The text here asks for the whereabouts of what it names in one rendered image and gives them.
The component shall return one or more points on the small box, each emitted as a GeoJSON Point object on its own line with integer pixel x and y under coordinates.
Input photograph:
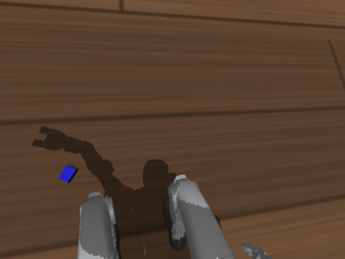
{"type": "Point", "coordinates": [68, 173]}

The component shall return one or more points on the right robot foot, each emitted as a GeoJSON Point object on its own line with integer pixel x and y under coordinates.
{"type": "Point", "coordinates": [175, 244]}

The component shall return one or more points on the right robot hand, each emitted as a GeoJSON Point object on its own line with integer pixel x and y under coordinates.
{"type": "Point", "coordinates": [254, 252]}

